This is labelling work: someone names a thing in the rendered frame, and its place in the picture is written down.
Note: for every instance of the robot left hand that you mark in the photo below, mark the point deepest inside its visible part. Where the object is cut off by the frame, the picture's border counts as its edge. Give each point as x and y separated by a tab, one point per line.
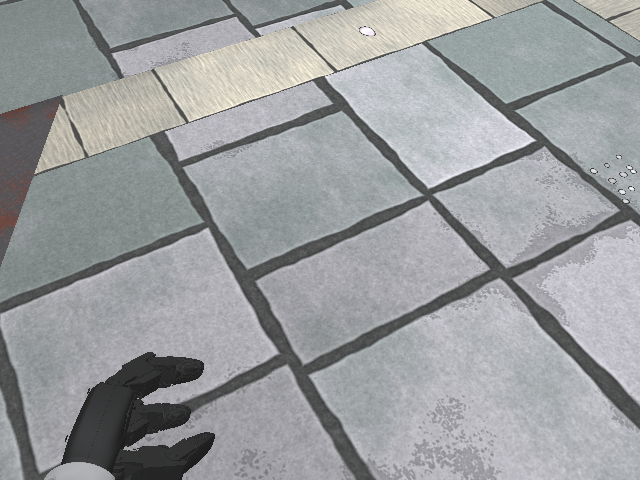
112	417

